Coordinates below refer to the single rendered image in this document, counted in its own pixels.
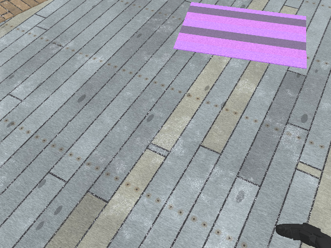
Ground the robot right hand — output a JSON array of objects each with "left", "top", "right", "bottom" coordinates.
[{"left": 275, "top": 223, "right": 331, "bottom": 248}]

